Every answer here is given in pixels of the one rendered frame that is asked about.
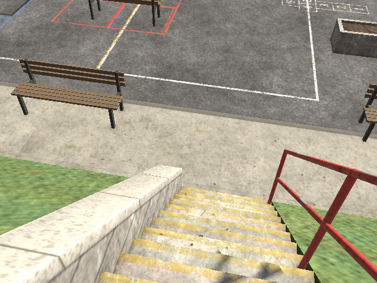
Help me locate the stairs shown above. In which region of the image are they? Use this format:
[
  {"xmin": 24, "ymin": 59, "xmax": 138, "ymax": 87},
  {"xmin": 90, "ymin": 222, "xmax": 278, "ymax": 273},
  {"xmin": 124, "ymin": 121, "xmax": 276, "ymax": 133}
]
[{"xmin": 98, "ymin": 186, "xmax": 315, "ymax": 283}]

